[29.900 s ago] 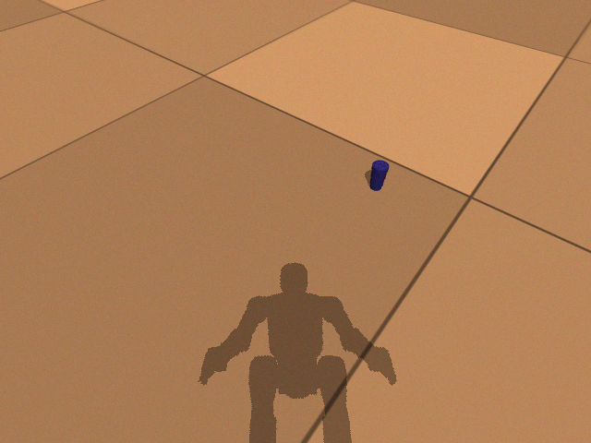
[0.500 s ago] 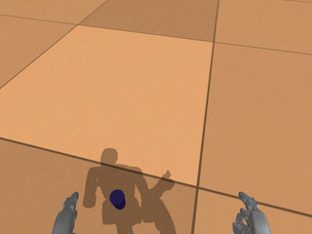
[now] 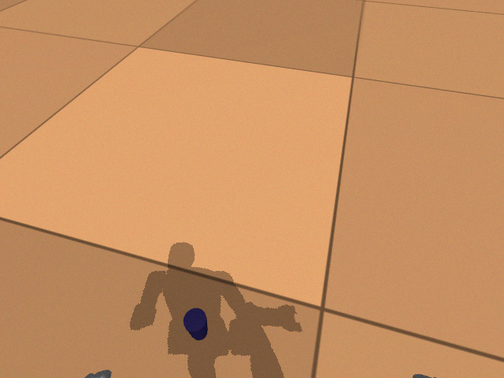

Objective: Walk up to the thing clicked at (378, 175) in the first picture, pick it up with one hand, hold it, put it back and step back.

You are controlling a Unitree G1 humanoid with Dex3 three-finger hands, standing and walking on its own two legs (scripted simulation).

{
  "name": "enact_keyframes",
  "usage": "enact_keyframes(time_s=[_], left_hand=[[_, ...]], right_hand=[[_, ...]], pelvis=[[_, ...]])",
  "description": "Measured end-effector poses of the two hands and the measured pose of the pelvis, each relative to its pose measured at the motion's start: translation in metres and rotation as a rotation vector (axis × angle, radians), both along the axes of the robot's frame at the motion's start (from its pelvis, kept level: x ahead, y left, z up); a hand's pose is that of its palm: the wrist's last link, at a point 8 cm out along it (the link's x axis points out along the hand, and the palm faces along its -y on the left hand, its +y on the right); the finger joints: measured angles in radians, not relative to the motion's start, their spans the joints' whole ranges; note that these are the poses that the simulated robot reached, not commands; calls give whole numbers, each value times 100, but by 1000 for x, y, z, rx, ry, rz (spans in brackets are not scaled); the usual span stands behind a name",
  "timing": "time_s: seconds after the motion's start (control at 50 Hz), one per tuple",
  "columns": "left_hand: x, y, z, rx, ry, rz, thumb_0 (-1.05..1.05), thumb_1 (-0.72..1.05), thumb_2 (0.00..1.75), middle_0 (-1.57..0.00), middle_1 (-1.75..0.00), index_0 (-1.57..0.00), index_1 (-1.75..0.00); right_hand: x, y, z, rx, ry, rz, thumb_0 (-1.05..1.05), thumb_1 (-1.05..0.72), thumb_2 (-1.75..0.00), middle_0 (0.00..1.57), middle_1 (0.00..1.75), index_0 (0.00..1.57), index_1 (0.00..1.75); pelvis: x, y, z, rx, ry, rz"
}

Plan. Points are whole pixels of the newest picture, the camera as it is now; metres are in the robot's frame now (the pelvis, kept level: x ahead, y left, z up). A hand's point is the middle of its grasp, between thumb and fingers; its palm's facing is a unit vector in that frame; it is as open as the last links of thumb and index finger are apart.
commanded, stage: stand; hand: left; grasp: from the side
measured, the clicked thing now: (197, 326) +0.42 +0.21 -0.68
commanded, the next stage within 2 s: step back in 1.88 s
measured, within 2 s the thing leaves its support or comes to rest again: neither
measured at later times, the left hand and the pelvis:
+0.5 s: hand out of the picture +0.03 +0.26 -0.14, palm faces -0.01 -0.94 -0.35, open 7.4 cm; pelvis -0.02 +0.01 +0.02, yaw +0 degrees
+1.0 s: hand out of the picture +0.05 +0.25 -0.13, palm faces -0.02 -0.94 -0.34, open 7.4 cm; pelvis -0.01 +0.00 +0.03, yaw +0 degrees
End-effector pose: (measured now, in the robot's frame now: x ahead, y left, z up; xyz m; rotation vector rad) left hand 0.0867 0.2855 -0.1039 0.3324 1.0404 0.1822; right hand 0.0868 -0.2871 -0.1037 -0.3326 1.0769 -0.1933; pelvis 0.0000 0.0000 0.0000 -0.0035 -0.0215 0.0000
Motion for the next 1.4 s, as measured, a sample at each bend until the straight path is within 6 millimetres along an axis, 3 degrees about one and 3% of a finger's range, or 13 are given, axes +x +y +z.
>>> enact_keyframes(time_s=[0.32,0.66,0.86,1.2,1.4], left_hand=[[-47,12,2,-22,158,56,1,90,90,-21,-30,-21,-30],[-69,19,6,-2,228,80,1,90,90,-20,-30,-21,-30],[-61,12,7,-4,238,79,1,90,90,-21,-30,-21,-30],[-20,1,11,-11,181,56,1,90,90,-21,-30,-21,-30],[-8,0,12,-10,183,52,1,90,90,-21,-30,-21,-30]], right_hand=[[-36,21,2,49,122,-39,0,-90,-90,21,30,20,30],[-48,10,3,41,167,-65,0,-90,-90,20,30,20,30],[-45,2,3,41,180,-71,0,-90,-90,20,30,20,30],[-27,-8,6,36,161,-76,0,-90,-90,20,30,20,30],[-24,-14,8,28,177,-82,0,-90,-90,20,30,20,30]], pelvis=[[-12,13,21,-1,-50,2],[-17,11,25,2,-49,4],[-11,6,26,5,-39,3],[2,-3,28,5,-34,-3],[9,-6,29,5,-24,-5]])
